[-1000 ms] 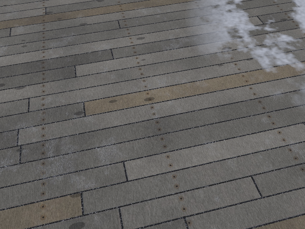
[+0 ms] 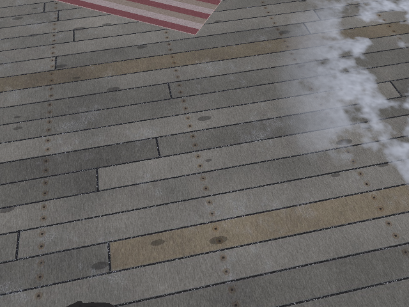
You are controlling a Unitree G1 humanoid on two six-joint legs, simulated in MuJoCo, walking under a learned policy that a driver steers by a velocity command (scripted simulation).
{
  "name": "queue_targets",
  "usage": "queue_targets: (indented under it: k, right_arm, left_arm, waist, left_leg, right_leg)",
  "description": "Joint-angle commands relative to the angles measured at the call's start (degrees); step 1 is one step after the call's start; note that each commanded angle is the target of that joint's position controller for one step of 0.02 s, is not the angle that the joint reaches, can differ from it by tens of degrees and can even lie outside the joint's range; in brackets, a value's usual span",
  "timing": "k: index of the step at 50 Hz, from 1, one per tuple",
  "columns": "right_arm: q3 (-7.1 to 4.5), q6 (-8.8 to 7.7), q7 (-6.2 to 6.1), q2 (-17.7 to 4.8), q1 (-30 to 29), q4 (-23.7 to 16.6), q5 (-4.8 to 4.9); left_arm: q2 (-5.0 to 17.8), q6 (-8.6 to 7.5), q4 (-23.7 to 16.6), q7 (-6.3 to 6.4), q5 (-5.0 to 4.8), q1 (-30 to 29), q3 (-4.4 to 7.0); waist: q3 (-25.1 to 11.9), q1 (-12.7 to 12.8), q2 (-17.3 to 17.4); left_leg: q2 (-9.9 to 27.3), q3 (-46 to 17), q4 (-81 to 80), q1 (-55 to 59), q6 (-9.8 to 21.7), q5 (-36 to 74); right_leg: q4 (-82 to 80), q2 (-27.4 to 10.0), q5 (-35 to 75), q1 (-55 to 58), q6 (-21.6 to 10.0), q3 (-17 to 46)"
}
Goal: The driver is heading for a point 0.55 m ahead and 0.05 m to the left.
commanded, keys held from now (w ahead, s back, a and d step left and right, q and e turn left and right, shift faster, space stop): w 0.58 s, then no key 0.42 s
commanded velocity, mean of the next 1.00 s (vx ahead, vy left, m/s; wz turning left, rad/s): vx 0.39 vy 0.00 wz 0.00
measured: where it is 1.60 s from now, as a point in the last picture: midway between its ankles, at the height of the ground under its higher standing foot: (206, 305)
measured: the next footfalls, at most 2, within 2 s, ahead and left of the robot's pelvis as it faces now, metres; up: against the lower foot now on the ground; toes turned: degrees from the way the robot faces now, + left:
left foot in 0.54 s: +0.46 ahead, +0.10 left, +0.00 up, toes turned +4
right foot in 1.00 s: +0.56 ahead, -0.08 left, +0.00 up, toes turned -2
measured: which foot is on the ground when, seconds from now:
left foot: down 0.00-0.02, up 0.04-0.52, down 0.54-1.00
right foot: down 0.00-0.54, up 0.56-0.98, down 1.00-1.00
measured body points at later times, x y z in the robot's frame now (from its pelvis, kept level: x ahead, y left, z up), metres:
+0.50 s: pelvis +0.26 +0.00 +0.01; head +0.29 +0.00 +0.46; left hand +0.18 +0.24 -0.13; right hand +0.46 -0.22 -0.10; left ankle +0.41 +0.10 -0.70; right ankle +0.12 -0.09 -0.72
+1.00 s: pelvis +0.45 +0.02 +0.01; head +0.47 +0.02 +0.46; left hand +0.54 +0.25 -0.13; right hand +0.45 -0.21 -0.14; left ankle +0.42 +0.09 -0.72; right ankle +0.52 -0.08 -0.72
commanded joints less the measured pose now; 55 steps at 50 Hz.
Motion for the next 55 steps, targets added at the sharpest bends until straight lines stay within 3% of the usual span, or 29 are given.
queue_targets:
  k: [1,2,3,4,5,7,8,10,15,18,22,25,26,27,28,29,30,31,32,33,35,39,43,48,50,51,52,53,55]
  right_arm:
    - [-0.14,-0.62,0.21,-3.4,2.9,-4.8,2.27]
    - [-1.05,-0.59,0.11,-5.8,3.6,-4.0,1.51]
    - [-1.90,-0.31,0.02,-8.0,-1.3,-4.9,0.48]
    - [-1.64,-0.63,0.42,-6.9,-4.4,-5.7,0.33]
    - [-1.54,-0.47,0.63,-5.7,-5.5,-5.7,0.33]
    - [-1.38,1.00,1.13,-4.3,-4.7,-4.8,-1.15]
    - [-1.17,1.51,1.57,-3.1,-3.7,-4.9,-1.15]
    - [-1.24,2.07,2.02,-3.4,-7.1,-5.8,-1.06]
    - [-0.84,2.10,2.24,-3.0,-19.5,-9.6,-0.64]
    - [-0.28,1.86,2.27,-2.3,-25.1,-11.2,-0.33]
    - [-0.37,1.48,2.03,-3.2,-29.6,-13.0,-0.33]
    - [-1.00,0.77,1.59,-4.3,-26.2,-12.5,-0.39]
    - [-1.54,0.41,1.19,-5.1,-20.6,-10.7,-0.51]
    - [-2.33,-0.19,0.64,-6.3,-10.8,-7.3,-1.04]
    - [-3.65,-0.65,-0.10,-10.9,0.0,-5.1,-2.48]
    - [-5.06,-0.21,0.04,-16.2,2.2,-4.4,-2.31]
    - [-4.41,0.43,0.35,-12.6,-3.4,-5.4,-0.14]
    - [-3.32,0.22,0.41,-9.3,-9.6,-6.5,0.30]
    - [-2.42,-0.33,0.59,-6.1,-11.8,-6.3,0.10]
    - [-1.82,-0.76,0.45,-4.2,-12.4,-5.8,0.36]
    - [-1.07,-1.49,0.22,-2.7,-11.7,-4.2,0.54]
    - [-0.92,-1.77,-0.12,-5.1,-10.3,-2.6,0.36]
    - [-0.13,-0.82,-0.39,-4.4,-8.2,-0.9,0.19]
    - [0.42,0.56,-1.05,-3.5,-7.3,1.0,0.01]
    - [0.62,1.04,-1.39,-3.0,-7.8,1.4,0.34]
    - [0.72,1.07,-1.56,-2.5,-5.7,1.2,0.04]
    - [1.32,1.61,-1.54,1.5,2.4,3.3,0.82]
    - [1.34,2.54,-2.12,0.6,2.1,5.0,0.65]
    - [0.72,3.31,-2.24,-1.4,-2.5,4.8,0.33]
  left_arm:
    - [15.9,-1.24,4.5,1.89,2.24,27.8,5.08]
    - [15.7,-0.45,5.0,1.30,0.23,27.3,5.27]
    - [13.3,-0.14,4.3,1.10,-1.14,20.7,4.70]
    - [9.3,-0.32,3.5,0.90,-1.28,15.8,3.69]
    - [6.9,-0.70,3.7,0.82,-1.09,13.8,2.98]
    - [4.3,-1.58,5.3,0.86,-1.16,14.1,2.13]
    - [5.6,-1.98,6.0,0.98,-1.32,15.2,2.45]
    - [6.9,-2.61,7.1,0.97,-1.58,16.9,2.82]
    - [6.5,-2.56,9.6,0.97,-1.64,22.2,2.51]
    - [6.7,-2.59,10.8,1.17,-1.49,25.0,2.42]
    - [7.2,-2.18,12.6,1.84,-0.87,27.7,2.42]
    - [8.2,-1.85,13.0,2.37,-0.51,25.8,2.71]
    - [8.6,-1.68,13.0,2.38,-0.49,25.0,2.81]
    - [8.1,-1.49,12.9,2.26,-0.71,24.3,2.58]
    - [6.2,-1.60,11.0,2.12,-1.26,24.1,1.86]
    - [0.6,-1.57,10.4,1.48,-3.27,31.4,0.91]
    - [7.0,-1.23,11.0,2.02,-1.76,26.5,2.54]
    - [6.4,-1.50,9.8,1.92,-1.81,22.5,2.69]
    - [4.9,-1.61,9.9,2.00,-1.74,21.3,2.42]
    - [4.1,-0.84,10.2,1.98,-1.06,20.9,2.48]
    - [2.2,0.79,11.3,1.72,-0.20,23.7,2.15]
    - [1.7,2.15,11.0,1.68,-0.26,20.6,2.08]
    - [1.0,2.51,10.1,2.22,-0.83,14.0,1.16]
    - [1.6,2.21,11.3,3.36,-0.99,12.7,0.84]
    - [2.0,1.39,12.5,3.73,-0.61,15.0,0.64]
    - [5.6,0.77,13.2,4.03,-0.30,17.3,1.28]
    - [6.6,0.92,13.4,3.99,-1.12,15.3,1.23]
    - [3.6,1.32,13.2,3.60,-1.65,14.0,0.63]
    - [2.1,1.77,12.9,3.22,-1.32,11.3,0.26]
  waist:
    - [-18.6,11.2,-8.9]
    - [-21.7,10.5,-11.0]
    - [-11.8,7.8,-5.0]
    - [-5.6,6.4,-2.3]
    - [-2.1,4.7,-1.8]
    - [0.2,2.5,-3.0]
    - [-1.8,1.7,-4.3]
    - [-0.3,1.7,-3.2]
    - [2.6,4.2,-2.5]
    - [2.9,5.9,-2.8]
    - [3.5,6.8,-3.2]
    - [1.9,4.2,-3.8]
    - [-1.1,1.8,-3.7]
    - [-6.3,-2.2,-1.7]
    - [-13.8,-5.6,3.5]
    - [-20.0,-2.2,17.4]
    - [-14.9,-1.4,6.5]
    - [-7.2,0.9,4.1]
    - [-4.3,2.4,1.6]
    - [-3.0,3.8,1.0]
    - [-3.5,5.9,4.1]
    - [-3.8,6.9,4.8]
    - [-4.2,4.8,6.3]
    - [-2.7,4.0,5.7]
    - [-2.2,5.5,2.0]
    - [-4.2,4.3,-1.7]
    - [-5.4,-0.1,-8.0]
    - [-4.6,1.5,-7.3]
    - [-0.5,2.2,-4.6]
  left_leg:
    - [4.4,2.0,43.5,-29.0,2.1,27.0]
    - [-2.2,-3.4,54.9,-38.7,2.3,-6.0]
    - [2.1,-7.2,57.4,-42.7,3.1,-1.7]
    - [4.5,-6.8,54.4,-42.5,3.2,3.1]
    - [6.5,-6.3,50.5,-40.4,3.2,5.7]
    - [7.9,-5.6,46.8,-34.9,2.2,7.9]
    - [7.5,-4.6,46.2,-34.4,1.6,8.7]
    - [8.7,-3.8,43.6,-37.4,0.5,11.9]
    - [9.5,-1.5,29.8,-43.7,-1.5,21.3]
    - [8.0,0.2,21.9,-42.1,-1.3,24.7]
    - [6.7,0.5,16.5,-42.2,0.5,22.3]
    - [4.1,1.5,12.9,-35.0,3.2,15.8]
    - [2.1,2.3,11.0,-27.9,4.3,14.7]
    - [1.4,2.6,7.8,-15.5,5.9,16.9]
    - [13.2,-10.2,7.3,0.2,9.2,13.2]
    - [28.2,-38.2,0.2,13.9,17.3,9.1]
    - [25.7,-37.5,-1.7,7.9,15.7,13.1]
    - [23.9,-27.2,-1.5,-0.6,14.4,24.6]
    - [21.6,-20.5,-2.0,-6.5,13.1,38.2]
    - [18.7,-14.8,-2.5,-10.3,10.6,45.7]
    - [17.0,-9.2,-2.7,-14.7,10.1,56.9]
    - [14.4,-3.4,-2.6,-15.6,9.7,62.4]
    - [13.1,-1.4,-1.8,-15.2,8.5,60.4]
    - [14.9,-4.7,1.6,-13.9,8.5,50.1]
    - [13.0,-5.4,4.6,-16.7,5.3,37.4]
    - [10.3,-4.5,7.1,-19.3,3.3,26.2]
    - [5.9,-2.6,6.1,-20.3,2.0,9.4]
    - [4.9,-2.0,4.2,-17.0,1.4,4.8]
    - [5.4,-3.4,1.5,-14.3,1.1,9.4]
  right_leg:
    - [-4.1,-17.9,-7.5,44.1,-10.1,25.6]
    - [-12.5,-24.1,-7.7,45.5,-13.5,43.9]
    - [-13.3,-21.3,-11.3,37.2,-11.7,35.8]
    - [-15.7,-19.1,-10.1,28.7,-10.3,29.0]
    - [-17.9,-16.1,-6.7,23.0,-8.1,23.3]
    - [-19.9,-11.9,2.4,15.9,-5.4,16.1]
    - [-20.5,-12.1,2.9,16.4,-6.2,15.5]
    - [-22.8,-11.5,3.5,16.2,-7.1,13.3]
    - [-24.3,-9.5,8.2,20.2,-6.4,8.9]
    - [-23.5,-9.3,12.1,22.9,-5.9,7.1]
    - [-20.7,-11.8,18.1,30.1,-5.9,7.2]
    - [-13.9,-12.8,31.8,32.7,-4.5,6.2]
    - [-7.2,-12.0,38.6,32.4,-3.8,5.3]
    - [3.9,-9.5,37.8,28.5,-2.5,3.0]
    - [20.9,-6.6,19.9,16.5,-1.2,0.9]
    - [41.1,4.9,-22.6,-4.2,1.1,-0.3]
    - [45.3,2.4,-22.7,-8.6,0.3,7.7]
    - [44.1,0.2,-17.8,-8.5,0.3,8.0]
    - [41.5,-1.3,-15.4,-6.0,0.7,7.8]
    - [38.5,-2.5,-14.5,-2.8,1.2,7.5]
    - [35.3,-2.1,-14.4,2.5,2.7,6.8]
    - [25.9,-1.1,-9.2,2.2,4.4,4.5]
    - [13.9,-1.0,-3.8,5.5,4.3,2.3]
    - [3.7,-0.7,-5.4,10.1,2.8,2.5]
    - [-8.2,-2.8,6.2,18.2,2.0,5.1]
    - [-7.6,-8.7,20.8,24.1,1.4,10.5]
    - [-5.4,-13.7,31.4,25.2,-3.4,14.6]
    - [-6.8,-14.1,25.3,20.8,-4.6,16.1]
    - [-8.8,-9.0,13.0,15.3,-1.3,13.2]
